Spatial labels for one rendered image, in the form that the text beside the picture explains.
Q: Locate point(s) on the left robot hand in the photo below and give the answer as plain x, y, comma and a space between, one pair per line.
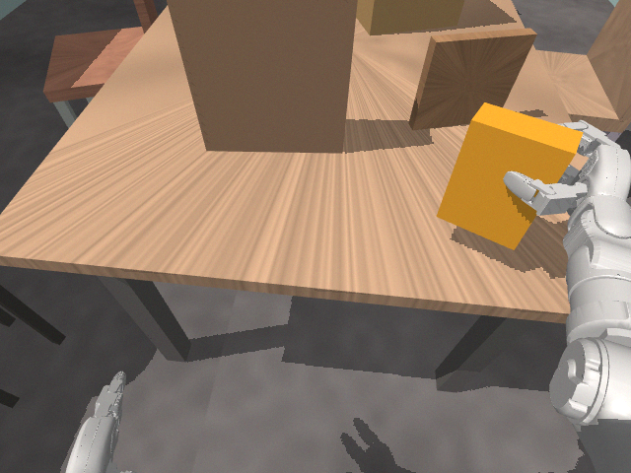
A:
95, 444

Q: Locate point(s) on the chair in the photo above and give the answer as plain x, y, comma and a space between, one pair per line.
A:
80, 64
596, 87

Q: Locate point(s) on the right robot arm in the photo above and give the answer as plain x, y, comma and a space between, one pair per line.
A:
592, 384

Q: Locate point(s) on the table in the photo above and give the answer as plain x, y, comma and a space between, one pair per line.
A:
130, 194

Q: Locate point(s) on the right robot hand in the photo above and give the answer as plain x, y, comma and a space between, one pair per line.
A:
606, 172

